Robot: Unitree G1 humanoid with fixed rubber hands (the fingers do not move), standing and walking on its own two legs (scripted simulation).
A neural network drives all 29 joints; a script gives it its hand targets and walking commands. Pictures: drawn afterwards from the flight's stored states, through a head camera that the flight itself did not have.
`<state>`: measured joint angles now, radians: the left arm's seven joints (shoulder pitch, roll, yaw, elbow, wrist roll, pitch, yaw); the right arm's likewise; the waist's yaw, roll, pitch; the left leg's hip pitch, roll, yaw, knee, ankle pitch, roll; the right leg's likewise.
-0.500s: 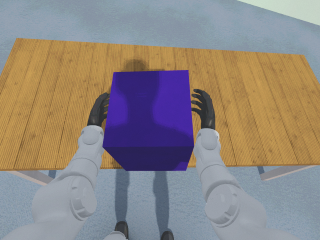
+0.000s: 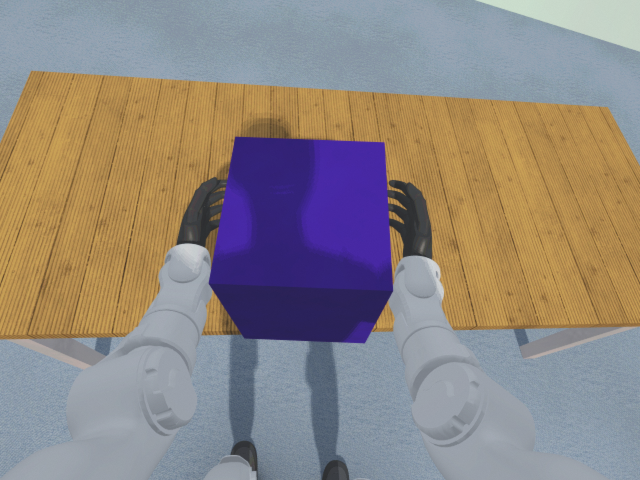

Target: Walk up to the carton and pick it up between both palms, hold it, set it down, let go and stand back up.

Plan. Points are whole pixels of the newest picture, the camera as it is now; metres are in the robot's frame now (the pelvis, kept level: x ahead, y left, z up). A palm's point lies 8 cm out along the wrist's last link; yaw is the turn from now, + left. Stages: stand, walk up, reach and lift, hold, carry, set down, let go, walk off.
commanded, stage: set down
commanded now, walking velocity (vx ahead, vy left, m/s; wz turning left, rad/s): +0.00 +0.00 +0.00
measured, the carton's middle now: (306, 251) +0.42 +0.02 -0.07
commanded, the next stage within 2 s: none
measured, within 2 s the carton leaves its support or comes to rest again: neither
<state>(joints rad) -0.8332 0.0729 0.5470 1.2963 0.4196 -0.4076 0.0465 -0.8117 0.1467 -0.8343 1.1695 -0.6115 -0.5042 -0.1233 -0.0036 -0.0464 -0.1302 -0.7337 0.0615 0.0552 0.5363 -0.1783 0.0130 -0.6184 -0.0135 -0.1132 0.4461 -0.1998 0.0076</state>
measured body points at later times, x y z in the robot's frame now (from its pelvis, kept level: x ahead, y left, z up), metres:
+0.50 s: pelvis +0.00 -0.01 -0.01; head +0.12 +0.03 +0.42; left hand +0.42 +0.17 -0.03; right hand +0.42 -0.13 +0.00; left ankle +0.03 +0.11 -0.73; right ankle -0.01 -0.13 -0.73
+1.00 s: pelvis -0.01 +0.00 -0.01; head +0.11 +0.04 +0.42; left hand +0.43 +0.17 -0.03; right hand +0.42 -0.13 -0.01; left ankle +0.03 +0.11 -0.73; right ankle -0.01 -0.13 -0.73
